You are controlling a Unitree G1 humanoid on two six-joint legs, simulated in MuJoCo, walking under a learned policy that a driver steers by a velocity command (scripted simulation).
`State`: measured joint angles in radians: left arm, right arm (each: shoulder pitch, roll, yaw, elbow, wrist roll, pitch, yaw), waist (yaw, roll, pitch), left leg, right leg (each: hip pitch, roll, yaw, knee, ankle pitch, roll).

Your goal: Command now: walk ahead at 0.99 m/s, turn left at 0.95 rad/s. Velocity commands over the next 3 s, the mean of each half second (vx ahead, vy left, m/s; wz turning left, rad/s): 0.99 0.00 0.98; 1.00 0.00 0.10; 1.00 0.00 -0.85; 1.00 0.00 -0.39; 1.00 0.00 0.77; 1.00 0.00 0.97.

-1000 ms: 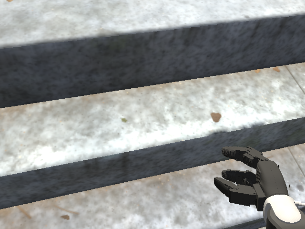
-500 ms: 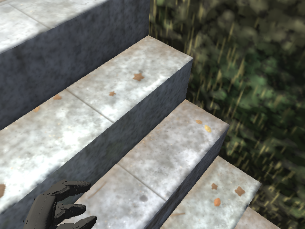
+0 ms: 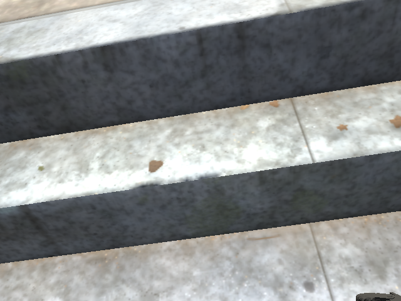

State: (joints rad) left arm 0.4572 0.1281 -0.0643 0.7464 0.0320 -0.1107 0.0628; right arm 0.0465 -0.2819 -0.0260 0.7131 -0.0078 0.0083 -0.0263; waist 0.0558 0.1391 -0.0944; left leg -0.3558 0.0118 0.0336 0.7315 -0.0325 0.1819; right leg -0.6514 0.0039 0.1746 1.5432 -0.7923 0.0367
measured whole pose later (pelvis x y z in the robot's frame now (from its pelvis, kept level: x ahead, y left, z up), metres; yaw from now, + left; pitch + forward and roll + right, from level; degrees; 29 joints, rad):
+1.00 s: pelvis +0.04 +0.15 +0.01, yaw +19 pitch +5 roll -5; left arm -0.27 0.01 -0.08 0.55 -0.01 0.01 0.00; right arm 0.69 -0.04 -0.03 1.03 -0.02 -0.16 -0.06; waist -0.15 -0.02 -0.01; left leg -0.01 0.00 0.09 0.07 -0.15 0.09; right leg -1.25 0.12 -0.16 2.01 -0.32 -0.19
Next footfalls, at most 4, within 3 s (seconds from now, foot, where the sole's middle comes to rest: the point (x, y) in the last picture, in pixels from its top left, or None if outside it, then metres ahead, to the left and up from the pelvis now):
0.12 right None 0.02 -0.26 -0.79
0.58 left None -0.01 0.18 -0.79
1.14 right None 0.15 0.16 -0.57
1.46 left None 0.15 0.35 -0.57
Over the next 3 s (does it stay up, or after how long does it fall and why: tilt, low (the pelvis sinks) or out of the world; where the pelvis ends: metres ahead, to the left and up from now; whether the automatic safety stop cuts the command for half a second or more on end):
stays up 0.46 -0.10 0.44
